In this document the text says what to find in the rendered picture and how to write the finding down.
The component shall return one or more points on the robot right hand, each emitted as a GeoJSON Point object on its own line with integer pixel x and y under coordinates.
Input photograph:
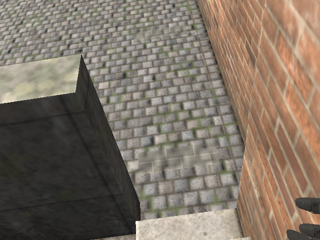
{"type": "Point", "coordinates": [306, 229]}

